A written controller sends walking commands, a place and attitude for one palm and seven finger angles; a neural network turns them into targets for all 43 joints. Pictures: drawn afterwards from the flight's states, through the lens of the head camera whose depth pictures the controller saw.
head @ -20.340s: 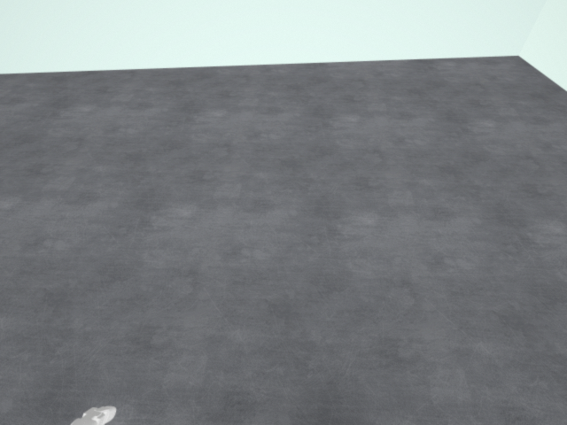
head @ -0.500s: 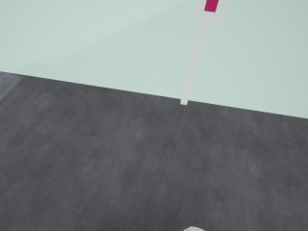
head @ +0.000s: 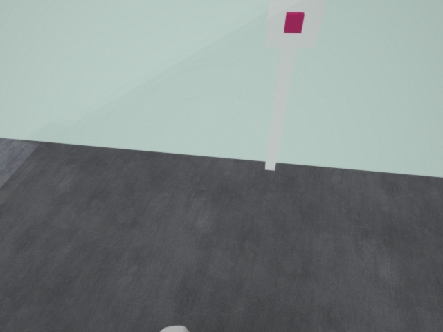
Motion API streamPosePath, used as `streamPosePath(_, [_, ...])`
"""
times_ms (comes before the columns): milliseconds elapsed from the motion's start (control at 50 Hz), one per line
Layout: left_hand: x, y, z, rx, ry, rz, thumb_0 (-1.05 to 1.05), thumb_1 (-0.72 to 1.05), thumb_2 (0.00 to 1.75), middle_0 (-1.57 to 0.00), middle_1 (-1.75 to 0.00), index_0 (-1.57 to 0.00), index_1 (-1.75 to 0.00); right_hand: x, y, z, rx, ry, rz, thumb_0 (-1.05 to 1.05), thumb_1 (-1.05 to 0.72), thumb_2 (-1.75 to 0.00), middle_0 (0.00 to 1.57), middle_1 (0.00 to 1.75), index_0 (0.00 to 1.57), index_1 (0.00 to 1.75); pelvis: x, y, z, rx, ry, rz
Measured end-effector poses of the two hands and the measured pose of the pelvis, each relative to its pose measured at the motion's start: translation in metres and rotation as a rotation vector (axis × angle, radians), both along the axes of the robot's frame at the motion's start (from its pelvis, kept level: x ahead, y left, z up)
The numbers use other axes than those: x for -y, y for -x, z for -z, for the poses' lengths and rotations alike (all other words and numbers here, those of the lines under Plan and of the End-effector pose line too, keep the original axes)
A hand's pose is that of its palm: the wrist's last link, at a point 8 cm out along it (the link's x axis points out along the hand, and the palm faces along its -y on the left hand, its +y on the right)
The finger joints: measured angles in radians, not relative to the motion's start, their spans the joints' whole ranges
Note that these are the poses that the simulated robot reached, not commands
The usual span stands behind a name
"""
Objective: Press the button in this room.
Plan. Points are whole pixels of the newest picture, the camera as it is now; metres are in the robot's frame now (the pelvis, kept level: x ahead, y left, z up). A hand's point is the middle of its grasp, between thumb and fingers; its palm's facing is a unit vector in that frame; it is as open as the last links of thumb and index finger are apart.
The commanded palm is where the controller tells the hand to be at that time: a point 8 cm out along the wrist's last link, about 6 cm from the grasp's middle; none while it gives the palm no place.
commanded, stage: stand and wait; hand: left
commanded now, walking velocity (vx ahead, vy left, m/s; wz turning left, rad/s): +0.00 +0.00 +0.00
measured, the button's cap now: (293, 22) +1.11 -0.20 +0.10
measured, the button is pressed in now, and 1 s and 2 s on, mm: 0 0 0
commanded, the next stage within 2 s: look at it before walking up in 1.04 s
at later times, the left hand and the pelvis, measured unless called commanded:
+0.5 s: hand out of the picture +0.07 +0.22 -0.19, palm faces +0.04 -0.99 -0.16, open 7.4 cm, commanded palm none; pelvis +0.08 +0.06 -0.01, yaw -1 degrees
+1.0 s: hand out of the picture +0.11 +0.20 -0.18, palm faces +0.01 -0.98 -0.18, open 7.3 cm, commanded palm none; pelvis +0.12 +0.04 +0.00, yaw -1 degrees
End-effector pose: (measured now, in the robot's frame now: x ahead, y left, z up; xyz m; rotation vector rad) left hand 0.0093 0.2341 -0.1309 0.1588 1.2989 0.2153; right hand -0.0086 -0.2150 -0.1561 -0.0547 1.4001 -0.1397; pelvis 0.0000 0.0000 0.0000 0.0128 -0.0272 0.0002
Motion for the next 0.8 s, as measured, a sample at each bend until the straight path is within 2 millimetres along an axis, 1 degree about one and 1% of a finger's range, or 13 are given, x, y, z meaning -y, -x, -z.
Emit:
streamPosePath(100, [0.004,0.023,0.005,-0.106,0.049,-0.045,0.00,0.92,0.90,-0.20,-0.30,-0.20,-0.30,0.006,-0.057,-0.011,0.072,0.049,-0.038,0.01,-0.91,-0.90,0.20,0.29,0.20,0.30,-0.009,-0.024,-0.003,-0.006,0.009,-0.007])
streamPosePath(140, [0.005,0.029,0.009,-0.141,0.075,-0.065,0.00,0.92,0.90,-0.20,-0.30,-0.20,-0.30,0.003,-0.080,-0.014,0.096,0.069,-0.062,0.00,-0.92,-0.90,0.20,0.29,0.20,0.30,-0.016,-0.033,-0.002,-0.007,0.015,-0.010])
streamPosePath(200, [0.003,0.033,0.018,-0.190,0.115,-0.094,0.00,0.91,0.90,-0.20,-0.30,-0.20,-0.30,-0.009,-0.113,-0.017,0.134,0.096,-0.097,0.00,-0.91,-0.90,0.20,0.29,0.20,0.30,-0.029,-0.047,0.003,-0.004,0.032,-0.015])
streamPosePath(240, [-0.001,0.032,0.029,-0.218,0.139,-0.106,0.00,0.91,0.90,-0.20,-0.30,-0.20,-0.30,-0.020,-0.132,-0.015,0.162,0.113,-0.112,0.00,-0.91,-0.90,0.20,0.29,0.20,0.30,-0.040,-0.058,0.009,-0.002,0.047,-0.017])
streamPosePath(280, [-0.006,0.025,0.034,-0.237,0.152,-0.100,0.01,0.91,0.90,-0.20,-0.30,-0.20,-0.30,-0.034,-0.145,-0.018,0.178,0.113,-0.119,0.00,-0.91,-0.90,0.20,0.29,0.20,0.30,-0.046,-0.065,0.010,0.003,0.029,-0.007])
streamPosePath(320, [-0.010,0.014,0.036,-0.243,0.155,-0.077,0.01,0.91,0.90,-0.20,-0.30,-0.20,-0.30,-0.045,-0.154,-0.020,0.197,0.110,-0.104,0.00,-0.92,-0.90,0.20,0.29,0.20,0.30,-0.051,-0.070,0.009,0.004,0.020,0.012])
streamPosePath(360, [-0.016,-0.001,0.034,-0.234,0.151,-0.050,0.01,0.91,0.90,-0.20,-0.30,-0.20,-0.30,-0.050,-0.160,-0.022,0.217,0.112,-0.081,-0.01,-0.93,-0.90,0.20,0.30,0.20,0.30,-0.055,-0.074,0.007,0.005,0.016,0.021])
streamPosePath(420, [-0.025,-0.028,0.030,-0.185,0.127,-0.018,0.01,0.91,0.90,-0.20,-0.30,-0.20,-0.30,-0.053,-0.163,-0.020,0.222,0.104,-0.058,-0.02,-0.94,-0.90,0.20,0.30,0.20,0.30,-0.058,-0.077,0.005,0.005,0.009,0.023])
streamPosePath(460, [-0.031,-0.045,0.030,-0.140,0.101,-0.001,0.01,0.91,0.90,-0.20,-0.30,-0.20,-0.30,-0.053,-0.161,-0.015,0.212,0.092,-0.047,-0.02,-0.95,-0.90,0.20,0.30,0.20,0.30,-0.058,-0.080,0.008,0.006,-0.006,0.024])
streamPosePath(520, [-0.036,-0.067,0.024,-0.091,0.072,0.014,0.00,0.91,0.90,-0.19,-0.30,-0.20,-0.30,-0.047,-0.156,-0.011,0.190,0.088,-0.020,-0.03,-0.96,-0.90,0.20,0.30,0.21,0.30,-0.058,-0.086,0.006,0.014,0.002,0.017])
streamPosePath(580, [-0.039,-0.084,0.017,-0.060,0.055,0.032,0.00,0.91,0.90,-0.19,-0.30,-0.20,-0.30,-0.042,-0.146,-0.011,0.149,0.084,-0.011,-0.03,-0.96,-0.90,0.20,0.30,0.20,0.30,-0.057,-0.094,0.003,0.002,0.005,0.019])
streamPosePath(680, [-0.040,-0.100,0.014,-0.059,0.041,0.051,0.01,0.92,0.90,-0.19,-0.30,-0.20,-0.30,-0.039,-0.118,-0.011,0.057,0.080,0.002,-0.01,-0.94,-0.90,0.20,0.30,0.20,0.30,-0.051,-0.102,0.000,-0.009,0.004,0.022])
streamPosePath(800, [-0.034,-0.104,0.014,-0.086,0.043,0.049,0.01,0.92,0.90,-0.19,-0.30,-0.20,-0.30,-0.045,-0.084,-0.009,-0.063,0.053,0.017,0.00,-0.92,-0.90,0.20,0.30,0.20,0.30,-0.046,-0.109,-0.001,-0.012,0.004,0.018])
